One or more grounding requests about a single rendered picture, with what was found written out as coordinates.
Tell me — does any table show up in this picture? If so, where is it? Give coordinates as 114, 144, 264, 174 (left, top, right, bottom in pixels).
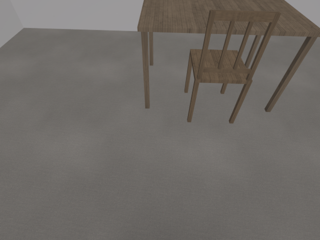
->
137, 0, 320, 112

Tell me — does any chair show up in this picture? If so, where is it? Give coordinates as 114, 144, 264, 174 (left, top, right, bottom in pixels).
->
184, 9, 281, 124

